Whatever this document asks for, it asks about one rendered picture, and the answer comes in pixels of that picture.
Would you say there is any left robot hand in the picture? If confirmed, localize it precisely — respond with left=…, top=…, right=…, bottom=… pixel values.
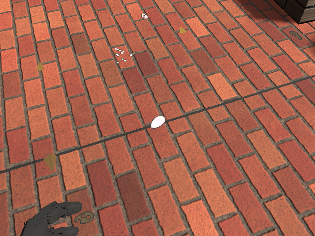
left=20, top=201, right=83, bottom=236

